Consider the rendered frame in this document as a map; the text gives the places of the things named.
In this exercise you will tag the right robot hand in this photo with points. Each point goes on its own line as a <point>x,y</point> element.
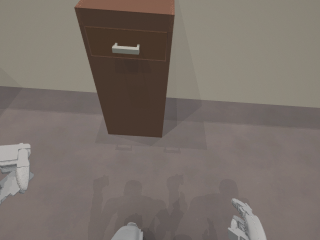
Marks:
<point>248,229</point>

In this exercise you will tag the robot left shin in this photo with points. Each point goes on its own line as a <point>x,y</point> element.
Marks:
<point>132,224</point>

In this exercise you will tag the cabinet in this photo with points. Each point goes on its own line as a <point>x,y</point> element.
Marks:
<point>132,91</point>

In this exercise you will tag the robot left thigh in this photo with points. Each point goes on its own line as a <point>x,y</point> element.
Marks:
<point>128,232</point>

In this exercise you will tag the left robot hand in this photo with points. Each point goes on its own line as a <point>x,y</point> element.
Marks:
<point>14,162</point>

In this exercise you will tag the handle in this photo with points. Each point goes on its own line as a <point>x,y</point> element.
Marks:
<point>125,49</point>

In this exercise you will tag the drawer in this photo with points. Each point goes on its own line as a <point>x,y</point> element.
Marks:
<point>152,44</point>

